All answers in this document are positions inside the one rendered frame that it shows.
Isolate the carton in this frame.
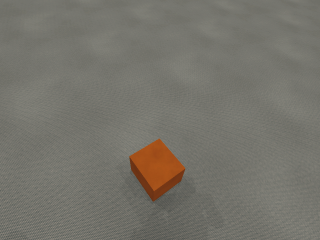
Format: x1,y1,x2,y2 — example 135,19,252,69
129,138,186,202

